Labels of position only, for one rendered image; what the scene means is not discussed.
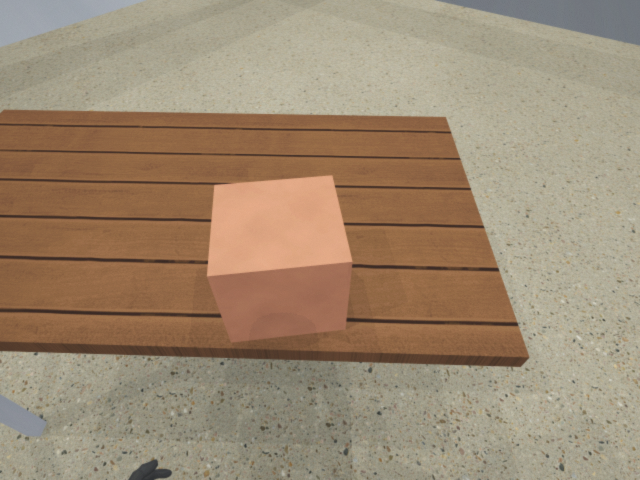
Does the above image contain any table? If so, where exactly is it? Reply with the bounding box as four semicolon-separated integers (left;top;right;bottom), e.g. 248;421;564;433
0;110;530;436

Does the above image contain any robot left hand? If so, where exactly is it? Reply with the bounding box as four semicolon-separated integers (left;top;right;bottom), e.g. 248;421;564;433
128;459;172;480

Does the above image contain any carton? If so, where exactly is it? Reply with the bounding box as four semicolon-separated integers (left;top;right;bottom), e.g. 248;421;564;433
207;175;353;343

